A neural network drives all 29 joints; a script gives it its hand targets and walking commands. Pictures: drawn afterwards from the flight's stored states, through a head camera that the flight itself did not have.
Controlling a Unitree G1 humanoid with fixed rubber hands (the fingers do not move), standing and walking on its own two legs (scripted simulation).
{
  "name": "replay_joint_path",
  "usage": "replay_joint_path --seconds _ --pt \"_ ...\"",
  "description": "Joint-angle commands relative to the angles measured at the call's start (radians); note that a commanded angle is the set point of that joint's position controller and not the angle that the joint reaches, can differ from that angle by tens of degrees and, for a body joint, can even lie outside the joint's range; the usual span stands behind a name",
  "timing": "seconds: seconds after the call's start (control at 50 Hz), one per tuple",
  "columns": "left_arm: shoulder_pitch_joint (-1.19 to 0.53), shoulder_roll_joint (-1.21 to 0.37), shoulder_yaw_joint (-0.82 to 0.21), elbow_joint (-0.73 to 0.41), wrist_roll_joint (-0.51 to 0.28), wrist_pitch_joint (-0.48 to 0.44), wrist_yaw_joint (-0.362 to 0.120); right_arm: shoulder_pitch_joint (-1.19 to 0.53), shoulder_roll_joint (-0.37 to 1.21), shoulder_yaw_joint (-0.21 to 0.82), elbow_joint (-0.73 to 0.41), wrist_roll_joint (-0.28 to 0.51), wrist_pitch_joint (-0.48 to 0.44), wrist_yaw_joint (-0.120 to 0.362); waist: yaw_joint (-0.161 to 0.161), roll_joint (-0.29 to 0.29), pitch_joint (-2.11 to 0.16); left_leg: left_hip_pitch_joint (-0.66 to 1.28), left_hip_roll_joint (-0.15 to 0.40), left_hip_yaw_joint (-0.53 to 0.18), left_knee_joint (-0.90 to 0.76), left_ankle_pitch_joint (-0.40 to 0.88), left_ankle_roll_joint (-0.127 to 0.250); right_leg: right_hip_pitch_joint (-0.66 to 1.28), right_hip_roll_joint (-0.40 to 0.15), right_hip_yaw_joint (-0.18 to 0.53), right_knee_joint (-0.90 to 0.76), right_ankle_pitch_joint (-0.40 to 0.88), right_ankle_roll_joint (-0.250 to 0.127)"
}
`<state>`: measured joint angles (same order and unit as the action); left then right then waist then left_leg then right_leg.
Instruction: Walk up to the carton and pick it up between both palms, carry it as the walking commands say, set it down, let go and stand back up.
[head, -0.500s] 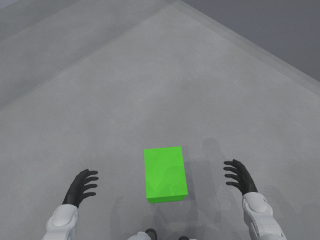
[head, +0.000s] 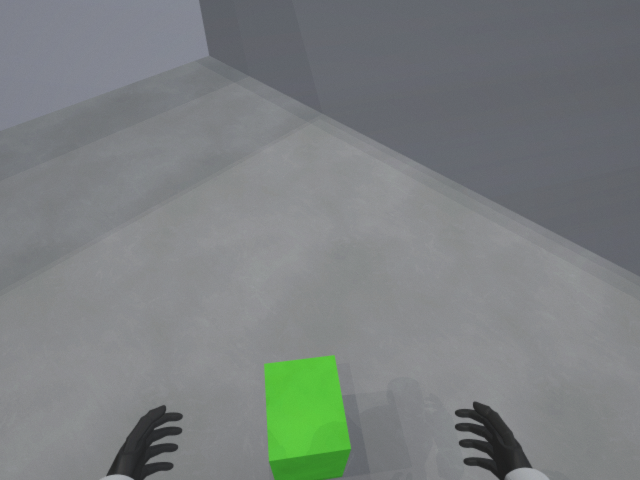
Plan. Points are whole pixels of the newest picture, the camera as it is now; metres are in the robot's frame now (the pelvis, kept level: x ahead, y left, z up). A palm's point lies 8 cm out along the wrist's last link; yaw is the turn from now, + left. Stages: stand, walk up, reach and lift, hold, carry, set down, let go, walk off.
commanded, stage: let go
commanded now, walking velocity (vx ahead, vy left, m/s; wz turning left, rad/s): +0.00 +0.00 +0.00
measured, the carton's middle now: (304, 423) +0.38 +0.02 -0.62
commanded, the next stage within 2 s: stand in 0.12 s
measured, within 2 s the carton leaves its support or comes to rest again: neither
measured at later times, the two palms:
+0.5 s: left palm out of the picture +0.11 +0.28 -0.10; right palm out of the picture +0.12 -0.23 -0.11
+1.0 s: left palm out of the picture -0.01 +0.28 -0.14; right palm out of the picture +0.06 -0.21 -0.14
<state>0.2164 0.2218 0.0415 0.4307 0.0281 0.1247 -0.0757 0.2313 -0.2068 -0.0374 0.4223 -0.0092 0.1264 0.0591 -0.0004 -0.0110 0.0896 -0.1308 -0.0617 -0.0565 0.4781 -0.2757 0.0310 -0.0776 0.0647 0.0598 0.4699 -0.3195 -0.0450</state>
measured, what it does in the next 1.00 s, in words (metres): stands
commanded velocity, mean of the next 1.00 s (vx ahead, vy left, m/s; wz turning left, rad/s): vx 0.00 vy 0.00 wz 0.00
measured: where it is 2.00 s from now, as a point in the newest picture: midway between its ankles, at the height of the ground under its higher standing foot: outside the picture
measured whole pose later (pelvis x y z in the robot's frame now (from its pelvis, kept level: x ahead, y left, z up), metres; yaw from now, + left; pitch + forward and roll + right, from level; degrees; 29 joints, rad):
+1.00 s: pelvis +0.02 +0.03 -0.01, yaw +4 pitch +2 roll -1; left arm 0.49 0.23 0.01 0.84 0.02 -0.01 0.05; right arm 0.43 -0.20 0.02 0.88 -0.02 -0.03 -0.03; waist 0.01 -0.01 -0.15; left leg -0.30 -0.12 -0.10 0.62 -0.35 0.08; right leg -0.20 0.01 -0.01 0.57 -0.41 0.00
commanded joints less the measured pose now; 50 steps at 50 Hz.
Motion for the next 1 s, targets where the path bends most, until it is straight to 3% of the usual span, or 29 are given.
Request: replay_joint_path --seconds 0.0,0.1,0.12,0.14,0.16,0.2,0.24,0.3,0.42,0.56,0.74,0.98 --pt "-0.02 0.109 0.041 -0.096 0.002 0.003 0.007 -0.05 -0.098 -0.032 -0.098 0.001 -0.012 -0.011 0.01 -0.004 -0.067 0.064 0.027 0.016 -0.034 0.214 -0.02 -0.073 -0.086 0.013 -0.077 0.335 0.05" --pt "-0.051 0.105 0.017 -0.128 -0.008 0.056 0.033 -0.048 -0.121 -0.021 -0.062 0.023 -0.03 -0.038 -0.004 -0.012 -0.071 0.055 0.03 0.025 -0.026 0.202 -0.04 -0.068 -0.087 0.013 -0.058 0.346 0.045" --pt "0.012 0.139 0.024 0.025 0.001 -0.063 0.068 0.097 -0.135 -0.051 0.057 -0.03 -0.104 -0.058 -0.008 -0.023 -0.285 -0.06 0.108 -0.063 -0.051 0.196 -0.046 0.038 -0.116 -0.016 -0.018 0.099 0.045" --pt "0.052 0.15 0.032 0.034 0.033 -0.112 0.088 0.12 -0.197 -0.035 0.099 -0.039 -0.142 -0.071 0.004 0.002 -0.221 -0.14 0.106 -0.073 -0.078 0.051 -0.046 0.003 -0.126 0.031 -0.039 -0.083 0.039" --pt "0.057 0.143 0.025 0.05 0.041 -0.146 0.098 0.055 -0.172 -0.04 0.098 -0.051 -0.17 -0.078 0.022 0.005 -0.158 -0.162 0.114 -0.091 -0.069 0.027 -0.037 -0.069 -0.145 0.074 -0.062 -0.087 0.024" --pt "0.01 0.122 0.011 0.072 0.037 -0.19 0.104 0.032 -0.119 -0.017 0.118 -0.047 -0.205 -0.073 0.005 -0.005 -0.119 -0.237 0.109 -0.124 -0.046 0.079 -0.019 -0.105 -0.172 0.117 -0.051 -0.011 0.011" --pt "0.02 0.124 0.013 0.092 0.021 -0.207 0.102 0.045 -0.118 -0.006 0.156 -0.033 -0.22 -0.065 0.01 0.011 -0.148 -0.231 0.118 -0.159 -0.031 0.199 0.0 -0.106 -0.166 0.106 -0.014 0.119 0.013" --pt "0.066 0.135 0.014 0.13 0.009 -0.213 0.098 0.081 -0.134 -0.004 0.205 -0.027 -0.229 -0.061 0.019 0.031 -0.193 -0.215 0.113 -0.17 -0.005 0.291 0.016 -0.093 -0.156 0.093 0.017 0.206 0.016" --pt "0.142 0.132 0.007 0.184 0.002 -0.205 0.104 0.144 -0.141 0.007 0.27 -0.022 -0.219 -0.071 0.02 0.001 -0.154 -0.231 0.107 -0.177 0.021 0.291 0.029 -0.135 -0.156 0.074 0.026 0.266 0.013" --pt "0.212 0.137 0.001 0.233 -0.003 -0.191 0.117 0.182 -0.136 0.014 0.315 -0.015 -0.204 -0.081 0.019 0.004 -0.144 -0.227 0.097 -0.172 0.039 0.317 0.04 -0.148 -0.148 0.048 0.037 0.267 0.008" --pt "0.282 0.129 0.0 0.293 -0.004 -0.17 0.129 0.21 -0.119 0.02 0.365 -0.016 -0.179 -0.091 0.021 0.027 -0.106 -0.241 0.09 -0.187 0.041 0.314 0.052 -0.158 -0.137 0.021 0.035 0.15 -0.002" --pt "0.339 0.093 -0.016 0.388 -0.005 -0.144 0.135 0.238 -0.095 0.031 0.435 -0.015 -0.159 -0.094 0.016 0.037 -0.047 -0.252 0.091 -0.226 -0.003 0.227 0.06 -0.155 -0.13 -0.006 0.013 0.043 -0.005"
